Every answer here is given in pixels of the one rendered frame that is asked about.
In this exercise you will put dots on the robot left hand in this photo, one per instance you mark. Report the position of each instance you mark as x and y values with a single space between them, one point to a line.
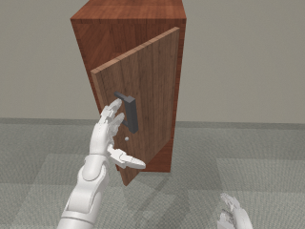
102 136

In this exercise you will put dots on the cupboard door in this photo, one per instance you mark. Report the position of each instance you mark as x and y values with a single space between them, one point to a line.
146 73

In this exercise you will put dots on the handle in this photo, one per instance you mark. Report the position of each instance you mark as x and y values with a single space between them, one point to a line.
131 112

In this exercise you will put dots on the robot right hand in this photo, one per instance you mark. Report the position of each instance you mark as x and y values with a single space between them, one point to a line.
238 219

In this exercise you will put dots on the left robot forearm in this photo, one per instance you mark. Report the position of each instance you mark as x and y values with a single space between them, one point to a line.
84 202

